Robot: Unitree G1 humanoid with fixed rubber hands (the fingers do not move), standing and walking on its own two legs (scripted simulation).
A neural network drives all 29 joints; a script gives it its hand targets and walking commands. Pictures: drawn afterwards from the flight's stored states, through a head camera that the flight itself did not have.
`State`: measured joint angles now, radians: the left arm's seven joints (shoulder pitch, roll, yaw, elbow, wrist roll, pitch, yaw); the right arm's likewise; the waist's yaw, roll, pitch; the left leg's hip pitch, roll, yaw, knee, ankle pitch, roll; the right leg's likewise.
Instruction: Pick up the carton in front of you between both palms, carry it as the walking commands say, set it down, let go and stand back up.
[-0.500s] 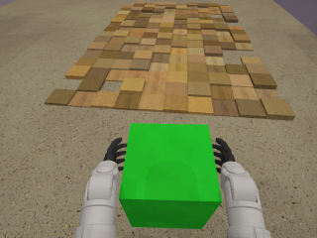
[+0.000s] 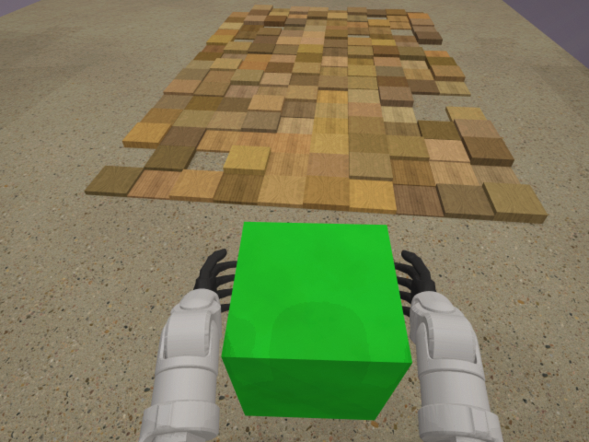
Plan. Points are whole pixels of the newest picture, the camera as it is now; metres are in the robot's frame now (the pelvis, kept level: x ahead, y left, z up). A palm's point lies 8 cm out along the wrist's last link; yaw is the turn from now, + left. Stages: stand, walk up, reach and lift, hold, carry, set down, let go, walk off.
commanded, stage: hold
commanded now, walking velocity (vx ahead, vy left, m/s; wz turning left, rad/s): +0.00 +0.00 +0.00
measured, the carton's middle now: (312, 325) +0.30 +0.00 -0.02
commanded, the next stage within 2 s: carry in 0.48 s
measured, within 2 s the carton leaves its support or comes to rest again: neither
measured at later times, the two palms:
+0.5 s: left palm (207, 299) +0.29 +0.15 +0.05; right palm (421, 301) +0.29 -0.15 +0.05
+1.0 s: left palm (220, 225) +0.42 +0.15 +0.07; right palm (403, 229) +0.42 -0.15 +0.06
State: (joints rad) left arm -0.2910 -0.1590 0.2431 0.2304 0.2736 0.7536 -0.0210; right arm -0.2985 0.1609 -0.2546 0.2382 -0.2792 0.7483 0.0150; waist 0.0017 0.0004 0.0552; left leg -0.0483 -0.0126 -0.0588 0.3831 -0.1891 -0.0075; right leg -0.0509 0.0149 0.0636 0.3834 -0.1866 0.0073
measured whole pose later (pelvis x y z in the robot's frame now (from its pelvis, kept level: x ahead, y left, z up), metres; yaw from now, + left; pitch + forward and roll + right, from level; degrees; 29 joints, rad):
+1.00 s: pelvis +0.16 +0.00 -0.01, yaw -1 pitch +7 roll -1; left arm -0.08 -0.13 0.11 -0.35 0.09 1.18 0.09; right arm -0.12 0.13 -0.07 -0.30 -0.10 1.16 -0.09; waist -0.01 0.03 -0.16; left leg -0.16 0.03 0.11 0.45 -0.41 0.01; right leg -0.46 -0.02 -0.10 0.90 -0.53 0.01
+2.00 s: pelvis +0.80 +0.02 -0.01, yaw -1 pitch +4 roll -1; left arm -0.08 -0.13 0.07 -0.46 0.10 1.18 0.08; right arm -0.10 0.13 -0.07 -0.42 -0.09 1.17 -0.09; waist 0.00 0.00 -0.09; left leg 0.06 0.02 0.23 0.23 -0.35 0.02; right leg -0.59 -0.09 -0.18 0.57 -0.04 -0.01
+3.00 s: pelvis +1.48 +0.00 -0.01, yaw +2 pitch +5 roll -2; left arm -0.72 -0.09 0.26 0.03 0.12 1.20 0.13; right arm -0.69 0.02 -0.31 0.02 -0.06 1.20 -0.11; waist 0.02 0.03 0.12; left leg -0.28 0.05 -0.01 1.07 -0.41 0.02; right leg -0.61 0.02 -0.17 0.71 -0.16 -0.10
